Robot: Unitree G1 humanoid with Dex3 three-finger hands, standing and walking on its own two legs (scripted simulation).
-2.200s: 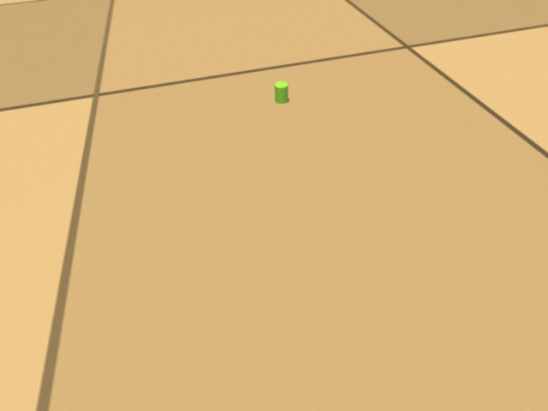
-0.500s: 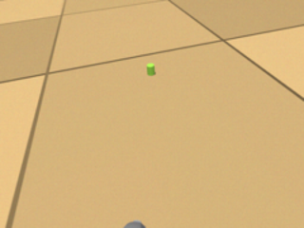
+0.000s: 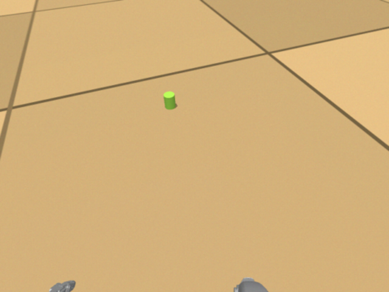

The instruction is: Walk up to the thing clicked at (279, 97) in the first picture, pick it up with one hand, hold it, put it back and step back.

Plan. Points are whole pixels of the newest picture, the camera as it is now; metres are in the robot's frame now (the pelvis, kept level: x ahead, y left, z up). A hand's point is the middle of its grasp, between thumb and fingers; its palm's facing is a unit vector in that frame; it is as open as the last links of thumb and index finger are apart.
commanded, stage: walk up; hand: left
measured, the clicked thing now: (169, 100) +1.65 +0.21 -0.71
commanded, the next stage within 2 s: none
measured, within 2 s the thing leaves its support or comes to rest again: neither
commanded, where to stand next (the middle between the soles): +1.31 +0.01 m, yaw -1 degrees
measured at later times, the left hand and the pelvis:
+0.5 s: hand (106, 240) +0.29 +0.25 -0.13, palm faces +0.02 -0.92 -0.39, open 7.4 cm; pelvis +0.29 -0.04 +0.00, yaw +0 degrees
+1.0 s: hand (127, 136) +0.67 +0.26 -0.13, palm faces -0.09 -0.93 -0.34, open 7.4 cm; pelvis +0.55 -0.01 +0.00, yaw -1 degrees
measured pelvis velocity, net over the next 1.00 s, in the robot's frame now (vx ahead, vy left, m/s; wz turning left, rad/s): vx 0.55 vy -0.01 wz -0.02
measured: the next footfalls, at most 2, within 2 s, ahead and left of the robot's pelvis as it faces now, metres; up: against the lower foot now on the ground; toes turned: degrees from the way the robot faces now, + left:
right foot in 0.10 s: +0.27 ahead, -0.16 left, +0.00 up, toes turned -6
left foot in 0.58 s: +0.51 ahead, +0.10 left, +0.00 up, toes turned +6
